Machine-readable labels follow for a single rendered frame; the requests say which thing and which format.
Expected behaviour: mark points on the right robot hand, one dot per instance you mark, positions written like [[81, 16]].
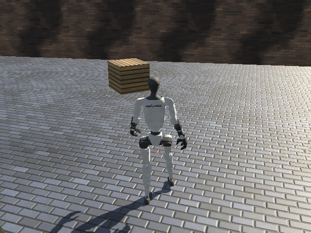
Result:
[[184, 142]]

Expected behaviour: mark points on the robot left foot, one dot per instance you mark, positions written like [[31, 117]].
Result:
[[147, 200]]

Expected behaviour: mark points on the robot right forearm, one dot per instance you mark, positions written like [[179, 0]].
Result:
[[179, 129]]

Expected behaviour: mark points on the left robot upper arm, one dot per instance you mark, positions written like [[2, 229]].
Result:
[[137, 109]]

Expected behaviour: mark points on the robot left forearm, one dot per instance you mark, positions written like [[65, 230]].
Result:
[[133, 125]]

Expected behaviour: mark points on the left robot hand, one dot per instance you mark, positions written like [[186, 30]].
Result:
[[134, 134]]

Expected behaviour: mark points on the humanoid robot head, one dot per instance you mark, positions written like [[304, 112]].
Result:
[[154, 83]]

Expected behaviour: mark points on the right robot upper arm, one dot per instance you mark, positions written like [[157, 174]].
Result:
[[172, 110]]

